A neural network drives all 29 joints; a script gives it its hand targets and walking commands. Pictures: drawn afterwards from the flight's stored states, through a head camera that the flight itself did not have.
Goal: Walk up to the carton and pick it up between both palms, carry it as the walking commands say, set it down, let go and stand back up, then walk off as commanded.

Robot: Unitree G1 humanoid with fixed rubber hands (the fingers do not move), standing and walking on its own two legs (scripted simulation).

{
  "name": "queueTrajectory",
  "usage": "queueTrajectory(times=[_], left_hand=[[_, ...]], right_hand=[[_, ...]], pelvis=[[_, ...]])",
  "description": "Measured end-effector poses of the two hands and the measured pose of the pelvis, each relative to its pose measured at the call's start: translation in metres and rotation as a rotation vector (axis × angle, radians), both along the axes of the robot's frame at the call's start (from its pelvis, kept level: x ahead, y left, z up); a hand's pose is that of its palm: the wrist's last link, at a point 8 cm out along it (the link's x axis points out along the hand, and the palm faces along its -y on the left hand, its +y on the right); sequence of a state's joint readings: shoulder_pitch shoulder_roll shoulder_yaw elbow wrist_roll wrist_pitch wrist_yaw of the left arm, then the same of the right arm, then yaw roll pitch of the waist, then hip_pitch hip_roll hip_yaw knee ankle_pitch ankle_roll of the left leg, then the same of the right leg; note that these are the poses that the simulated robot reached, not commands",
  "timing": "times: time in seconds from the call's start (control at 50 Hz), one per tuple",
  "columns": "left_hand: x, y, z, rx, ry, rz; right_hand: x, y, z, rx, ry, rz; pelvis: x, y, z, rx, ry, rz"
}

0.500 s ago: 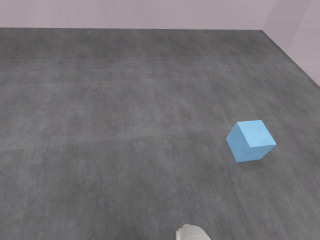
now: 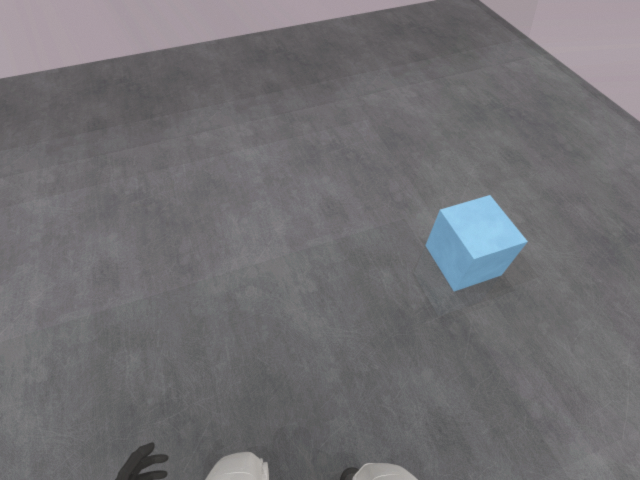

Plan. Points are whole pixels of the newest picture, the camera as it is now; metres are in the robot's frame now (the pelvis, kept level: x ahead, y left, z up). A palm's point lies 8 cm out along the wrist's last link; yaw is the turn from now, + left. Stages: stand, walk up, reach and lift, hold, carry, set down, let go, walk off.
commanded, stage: walk up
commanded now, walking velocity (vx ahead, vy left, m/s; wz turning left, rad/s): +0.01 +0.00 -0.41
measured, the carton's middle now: (471, 243) +0.85 -0.57 -0.66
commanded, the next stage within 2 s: none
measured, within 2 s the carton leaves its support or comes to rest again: neither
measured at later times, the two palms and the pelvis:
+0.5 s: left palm out of the picture +0.09 +0.28 -0.13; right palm out of the picture +0.04 -0.23 -0.11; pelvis +0.00 +0.03 +0.01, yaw -7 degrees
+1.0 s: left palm out of the picture +0.08 +0.24 -0.13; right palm out of the picture +0.04 -0.24 -0.12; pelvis +0.01 +0.01 +0.01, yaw -12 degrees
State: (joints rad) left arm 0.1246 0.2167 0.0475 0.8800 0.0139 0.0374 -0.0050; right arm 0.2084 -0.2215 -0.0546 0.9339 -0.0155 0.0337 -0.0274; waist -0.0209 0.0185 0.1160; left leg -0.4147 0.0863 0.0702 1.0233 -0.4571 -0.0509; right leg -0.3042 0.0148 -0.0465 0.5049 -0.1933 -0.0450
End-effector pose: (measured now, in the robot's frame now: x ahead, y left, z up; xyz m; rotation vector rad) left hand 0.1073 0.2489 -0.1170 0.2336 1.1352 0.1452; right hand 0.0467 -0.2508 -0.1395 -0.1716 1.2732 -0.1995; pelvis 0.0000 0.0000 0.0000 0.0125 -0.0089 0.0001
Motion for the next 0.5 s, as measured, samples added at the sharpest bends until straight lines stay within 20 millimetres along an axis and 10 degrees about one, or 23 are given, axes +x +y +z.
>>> queueTrajectory(times=[0.24,0.5], left_hand=[[-0.052,0.039,-0.009,0.03,0.116,0.033],[-0.015,0.031,-0.009,-0.053,0.095,-0.078]], right_hand=[[0.062,0.007,0.028,-0.051,-0.16,0.064],[-0.007,0.022,0.033,-0.077,-0.065,-0.043]], pelvis=[[-0.002,0.016,0.002,0.002,0.004,-0.06],[0.001,0.034,0.011,-0.05,-0.007,-0.126]])
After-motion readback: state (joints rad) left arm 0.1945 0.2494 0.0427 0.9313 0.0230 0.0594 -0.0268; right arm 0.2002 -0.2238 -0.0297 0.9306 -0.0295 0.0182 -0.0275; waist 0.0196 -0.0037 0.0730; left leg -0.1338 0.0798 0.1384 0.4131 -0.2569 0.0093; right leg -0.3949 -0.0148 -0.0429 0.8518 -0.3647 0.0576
